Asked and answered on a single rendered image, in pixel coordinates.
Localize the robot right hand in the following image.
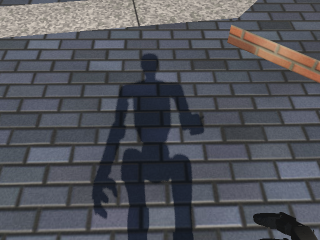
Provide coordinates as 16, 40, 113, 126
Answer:
253, 212, 318, 240

